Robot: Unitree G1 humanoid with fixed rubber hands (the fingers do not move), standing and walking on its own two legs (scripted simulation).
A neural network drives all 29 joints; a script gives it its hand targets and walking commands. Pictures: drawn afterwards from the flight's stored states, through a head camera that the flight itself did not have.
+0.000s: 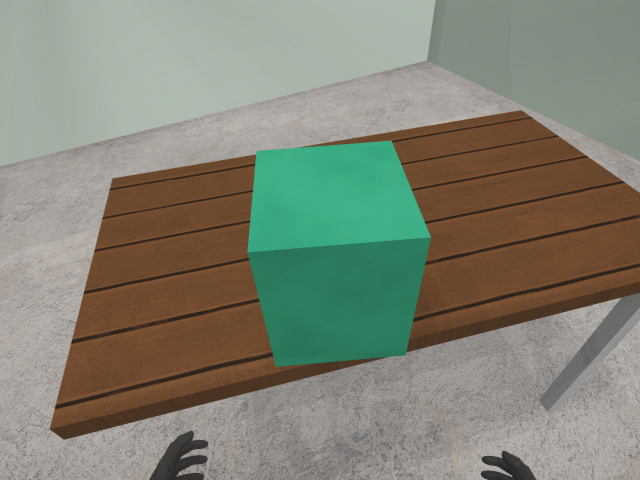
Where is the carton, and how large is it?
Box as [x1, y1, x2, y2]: [247, 141, 430, 366]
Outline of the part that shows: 391,141 256,151 247,252 276,366 405,354 430,236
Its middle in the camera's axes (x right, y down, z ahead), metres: +0.02 +0.02 +0.58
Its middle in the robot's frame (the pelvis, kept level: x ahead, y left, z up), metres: +0.44 +0.00 +0.06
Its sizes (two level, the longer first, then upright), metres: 0.210 0.200 0.250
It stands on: a table, 0.71 m high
